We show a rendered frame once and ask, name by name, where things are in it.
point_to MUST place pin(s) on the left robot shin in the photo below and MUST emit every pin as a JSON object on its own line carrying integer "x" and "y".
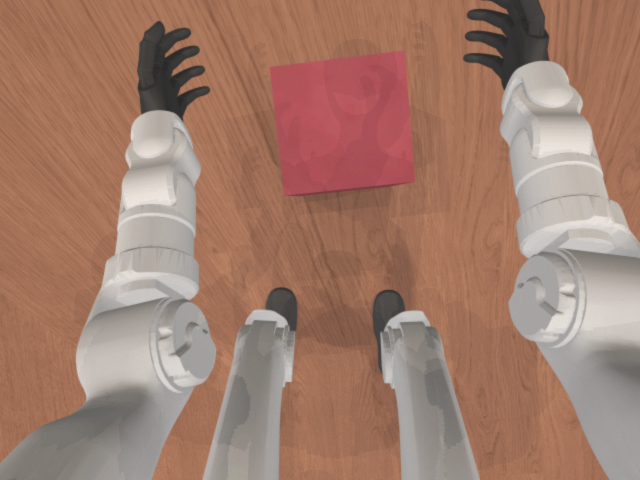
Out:
{"x": 260, "y": 314}

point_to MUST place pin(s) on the left robot upper arm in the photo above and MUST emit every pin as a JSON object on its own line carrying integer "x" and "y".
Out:
{"x": 138, "y": 366}

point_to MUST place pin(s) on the robot right forearm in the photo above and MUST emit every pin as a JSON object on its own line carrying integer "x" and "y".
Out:
{"x": 557, "y": 176}

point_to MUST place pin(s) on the carton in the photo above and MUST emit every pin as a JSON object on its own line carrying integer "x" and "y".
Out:
{"x": 343, "y": 124}

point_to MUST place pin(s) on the right robot upper arm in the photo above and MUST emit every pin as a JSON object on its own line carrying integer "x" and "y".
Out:
{"x": 582, "y": 309}

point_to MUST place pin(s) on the robot left foot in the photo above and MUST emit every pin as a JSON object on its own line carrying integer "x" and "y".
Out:
{"x": 283, "y": 301}

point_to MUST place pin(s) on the robot left forearm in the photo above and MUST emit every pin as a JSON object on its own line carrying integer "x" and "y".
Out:
{"x": 154, "y": 255}

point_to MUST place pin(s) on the robot right hand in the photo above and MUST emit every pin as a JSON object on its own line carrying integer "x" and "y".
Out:
{"x": 526, "y": 39}

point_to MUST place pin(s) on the robot left hand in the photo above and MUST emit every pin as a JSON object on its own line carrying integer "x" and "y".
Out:
{"x": 156, "y": 88}

